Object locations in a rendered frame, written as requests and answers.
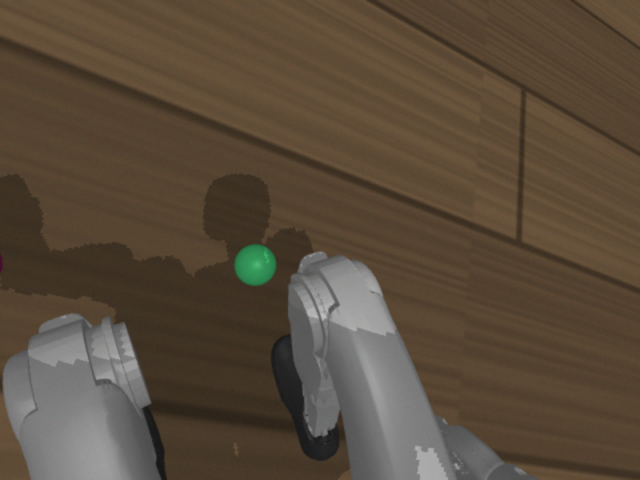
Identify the right robot foot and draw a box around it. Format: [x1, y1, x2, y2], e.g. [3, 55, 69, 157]
[271, 334, 339, 461]

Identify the right robot arm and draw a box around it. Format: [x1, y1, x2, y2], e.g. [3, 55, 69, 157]
[487, 464, 540, 480]

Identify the left robot foot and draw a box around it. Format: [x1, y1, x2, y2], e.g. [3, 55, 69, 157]
[142, 406, 167, 480]

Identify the right robot hand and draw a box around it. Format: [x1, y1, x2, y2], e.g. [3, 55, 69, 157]
[434, 414, 505, 480]

